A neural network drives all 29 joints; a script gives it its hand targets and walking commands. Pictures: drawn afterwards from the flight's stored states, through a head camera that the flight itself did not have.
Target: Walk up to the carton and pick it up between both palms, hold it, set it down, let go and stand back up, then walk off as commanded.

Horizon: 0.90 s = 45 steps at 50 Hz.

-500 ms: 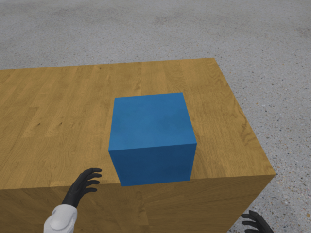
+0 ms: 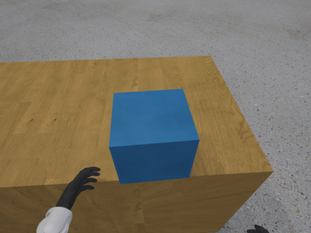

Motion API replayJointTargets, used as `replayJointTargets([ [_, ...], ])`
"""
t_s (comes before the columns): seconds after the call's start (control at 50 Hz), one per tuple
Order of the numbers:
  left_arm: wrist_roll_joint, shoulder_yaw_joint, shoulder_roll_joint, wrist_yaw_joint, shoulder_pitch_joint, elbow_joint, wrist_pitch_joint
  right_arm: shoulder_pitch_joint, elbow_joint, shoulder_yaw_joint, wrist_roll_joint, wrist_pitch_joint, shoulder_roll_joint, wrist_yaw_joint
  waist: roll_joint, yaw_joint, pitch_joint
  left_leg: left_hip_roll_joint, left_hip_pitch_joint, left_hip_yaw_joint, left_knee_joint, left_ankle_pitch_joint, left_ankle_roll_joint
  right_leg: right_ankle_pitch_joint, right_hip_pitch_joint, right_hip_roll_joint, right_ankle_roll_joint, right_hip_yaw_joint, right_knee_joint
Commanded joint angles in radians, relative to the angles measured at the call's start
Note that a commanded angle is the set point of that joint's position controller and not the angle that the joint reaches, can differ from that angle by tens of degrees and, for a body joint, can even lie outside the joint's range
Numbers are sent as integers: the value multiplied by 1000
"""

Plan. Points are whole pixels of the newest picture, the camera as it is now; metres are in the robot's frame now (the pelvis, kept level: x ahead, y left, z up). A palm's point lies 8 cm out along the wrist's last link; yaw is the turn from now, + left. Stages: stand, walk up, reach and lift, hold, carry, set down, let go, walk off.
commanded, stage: stand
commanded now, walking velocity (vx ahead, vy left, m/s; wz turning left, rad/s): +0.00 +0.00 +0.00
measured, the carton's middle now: (151, 135) +0.38 +0.02 +0.05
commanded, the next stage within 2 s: walk off in 1.56 s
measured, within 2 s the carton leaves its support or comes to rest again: neither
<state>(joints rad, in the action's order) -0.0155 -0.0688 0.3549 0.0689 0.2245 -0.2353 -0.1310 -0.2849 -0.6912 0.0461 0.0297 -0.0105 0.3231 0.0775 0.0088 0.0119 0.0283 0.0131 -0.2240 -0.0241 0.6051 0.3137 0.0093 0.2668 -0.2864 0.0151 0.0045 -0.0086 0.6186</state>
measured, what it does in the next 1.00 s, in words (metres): stands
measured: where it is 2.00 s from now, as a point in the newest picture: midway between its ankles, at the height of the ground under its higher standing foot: outside the picture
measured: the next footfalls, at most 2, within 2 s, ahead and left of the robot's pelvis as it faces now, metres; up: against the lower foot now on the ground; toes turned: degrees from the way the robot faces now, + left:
none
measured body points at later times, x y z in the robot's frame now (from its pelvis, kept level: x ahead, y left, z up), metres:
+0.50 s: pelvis +0.01 -0.01 +0.00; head -0.01 -0.01 +0.45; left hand +0.22 +0.22 +0.01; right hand +0.13 -0.31 -0.09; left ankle +0.01 +0.13 -0.73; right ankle +0.05 -0.12 -0.73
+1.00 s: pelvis +0.00 -0.02 +0.00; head +0.00 -0.02 +0.45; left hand +0.23 +0.22 +0.02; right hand +0.12 -0.31 -0.10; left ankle +0.01 +0.13 -0.73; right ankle +0.05 -0.12 -0.73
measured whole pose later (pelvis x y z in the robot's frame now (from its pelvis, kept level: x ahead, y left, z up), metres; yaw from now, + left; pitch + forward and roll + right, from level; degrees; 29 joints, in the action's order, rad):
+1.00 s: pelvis +0.00 -0.02 +0.00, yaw +1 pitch -3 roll +1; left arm -0.02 -0.05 0.37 0.05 0.22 -0.26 -0.14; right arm -0.25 -0.75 0.03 0.02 0.00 0.35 0.06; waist 0.00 0.01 0.04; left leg 0.03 -0.21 0.00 0.56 0.29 0.03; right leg 0.25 -0.27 0.00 -0.02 0.01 0.58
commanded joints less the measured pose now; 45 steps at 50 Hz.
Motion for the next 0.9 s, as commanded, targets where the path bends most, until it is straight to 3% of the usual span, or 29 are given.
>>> replayJointTargets([
  [0.0, 19, 150, 230, -68, 10, -93, 82, 46, 101, 70, -7, -29, 224, -18, 130, -28, 79, 67, -120, 111, -150, 76, -47, 165, -18, 72, -36, -116, -179],
  [0.02, 20, 153, 225, -70, 6, -87, 78, 52, 103, 72, -10, -39, 228, -23, 42, -20, 58, 51, -110, 87, -137, 70, -42, 182, 6, 86, -42, -135, -200],
  [0.1, 37, 171, 267, -76, -37, -90, 79, 55, 110, 67, -10, -32, 207, -18, 146, 9, 73, 55, -51, 85, -142, 85, -43, 262, -81, 77, -31, -127, -233],
  [0.12, 30, 151, 228, -64, -43, -80, 77, 66, 99, 79, -22, -34, 249, -26, 88, 2, 7, 54, 1, 63, -127, 39, -30, 228, -56, 76, -33, -117, -226],
  [0.16, 16, 157, 226, -61, -53, -67, 72, 83, 109, 75, -9, -37, 246, -25, 77, 1, 80, 62, -102, 96, -158, 74, -42, 193, -15, 76, -36, -123, -215],
  [0.2, 27, 156, 246, -66, -46, -85, 79, 78, 97, 70, -14, -34, 238, -21, 170, -12, -5, 63, -6, 83, -135, 50, -42, 225, -42, 76, -29, -131, -241],
  [0.22, 21, 155, 247, -67, -67, -91, 81, 118, 113, 73, -10, -36, 246, -19, 159, -4, 66, 76, -38, 100, -151, 43, -41, 190, -64, 72, -29, -120, -236],
  [0.24, 25, 148, 224, -66, -44, -99, 73, 125, 110, 74, -14, -38, 250, -23, 80, -6, 37, 72, -30, 105, -137, 44, -48, 177, -53, 92, -44, -151, -235],
  [0.26, 25, 148, 247, -65, -15, -108, 75, 131, 108, 72, -19, -33, 231, -28, 62, -22, 40, 70, -64, 98, -176, 21, -40, 126, 8, 76, -38, -109, -212],
  [0.28, 18, 156, 248, -67, -14, -111, 77, 136, 106, 61, -15, -32, 239, -26, 125, -28, 40, 68, -85, 104, -159, 34, -42, 125, 13, 76, -29, -120, -201],
  [0.3, 22, 148, 228, -75, -32, -110, 79, 150, 109, 60, -18, -27, 224, -18, 135, -33, 16, 65, -42, 82, -150, 17, -37, 148, -18, 88, -38, -125, -233],
  [0.32, 17, 142, 220, -65, -33, -100, 80, 125, 104, 67, -19, -31, 238, -23, 138, -16, 73, 65, -57, 90, -143, 40, -30, 208, -51, 89, -36, -135, -248],
  [0.34, 21, 149, 228, -71, -13, -119, 81, 105, 79, 57, -25, -29, 230, -18, 85, -19, 30, 68, -6, 84, -142, 11, -34, 168, -35, 80, -36, -126, -246],
  [0.36, 19, 143, 234, -70, -52, -95, 76, 93, 81, 73, -21, -31, 254, -25, 87, 11, 25, 72, 27, 78, -137, -5, -28, 180, -80, 94, -40, -141, -242],
  [0.4, 29, 157, 261, -70, -28, -103, 74, 62, 71, 69, -18, -20, 237, -32, 131, -2, 44, 70, 18, 78, -139, 66, -31, 278, -70, 84, -34, -143, -285],
  [0.42, 20, 151, 231, -77, -28, -103, 88, 89, 75, 67, -14, -17, 221, -23, 108, 8, 91, 55, -11, 63, -125, 45, -27, 280, -104, 97, -35, -170, -300],
  [0.44, 22, 159, 269, -78, -36, -105, 82, 60, 75, 71, -17, -24, 265, -24, 124, 13, 136, 72, -47, 88, -148, 41, -30, 247, -110, 90, -43, -151, -283],
  [0.46, 13, 150, 220, -75, -48, -93, 83, 83, 73, 67, -14, -24, 250, -23, 91, -8, 72, 69, -68, 82, -124, 41, -28, 180, -50, 100, -32, -156, -262],
  [0.48, 10, 143, 208, -75, -55, -93, 80, 59, 61, 61, -17, -34, 234, -21, 107, 26, 69, 79, -21, 84, -137, 18, -30, 192, -59, 96, -51, -148, -250],
  [0.52, 13, 147, 232, -75, -33, -116, 84, 80, 69, 56, -17, -37, 231, -20, 122, -7, -8, 63, 14, 80, -127, 48, -35, 232, -43, 90, -36, -158, -271],
  [0.56, 24, 146, 227, -72, -61, -96, 76, 100, 77, 54, -18, -22, 220, -22, 166, -5, 78, 72, -36, 94, -145, 36, -34, 239, -65, 88, -36, -142, -277],
  [0.66, 22, 158, 238, -70, -50, -102, 83, 95, 58, 54, -18, -28, 248, -20, 76, -3, 24, 61, -28, 65, -126, 54, -24, 226, -41, 83, -36, -141, -264],
  [0.68, 19, 158, 272, -72, -20, -101, 78, 84, 68, 52, -16, -29, 221, -24, 152, -7, 36, 67, -35, 84, -137, 92, -34, 281, -64, 77, -37, -141, -272],
  [0.74, 19, 157, 239, -77, -58, -108, 82, 87, 60, 54, -9, -32, 239, -24, 102, -4, 67, 80, -30, 84, -164, 22, -29, 230, -70, 85, -40, -142, -242],
  [0.78, 21, 155, 261, -84, -40, -112, 82, 94, 57, 53, -23, -25, 236, -17, 134, -13, -4, 75, -21, 87, -129, 29, -26, 219, -32, 89, -33, -128, -252],
  [0.8, 19, 147, 245, -86, -59, -101, 85, 55, 48, 61, -18, -21, 258, -19, 93, 18, 53, 61, -42, 54, -111, 32, -18, 225, -54, 108, -43, -176, -259],
  [0.84, 9, 152, 244, -82, -54, -105, 80, 100, 64, 50, -6, -31, 240, -32, 113, 6, 66, 72, -69, 75, -132, 45, -36, 236, -40, 98, -35, -161, -260],
  [0.86, 1, 151, 243, -75, -59, -102, 81, 110, 66, 48, -17, -35, 221, -29, 182, -8, 70, 76, -53, 88, -162, 38, -31, 280, -70, 87, -42, -154, -283],
  [0.88, 13, 158, 235, -73, -53, -107, 76, 94, 67, 36, -15, -36, 206, -31, 124, -12, 74, 64, -66, 88, -148, 53, -33, 286, -45, 90, -35, -152, -280],
])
